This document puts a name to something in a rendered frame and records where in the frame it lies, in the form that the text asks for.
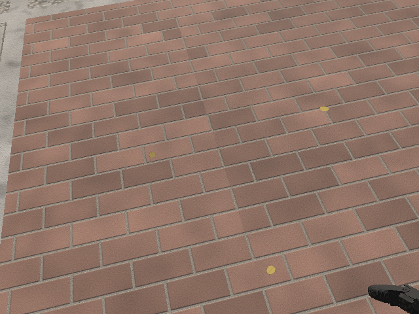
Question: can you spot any robot right hand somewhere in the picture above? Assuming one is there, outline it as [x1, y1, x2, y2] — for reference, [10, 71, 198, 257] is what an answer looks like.
[368, 285, 419, 314]

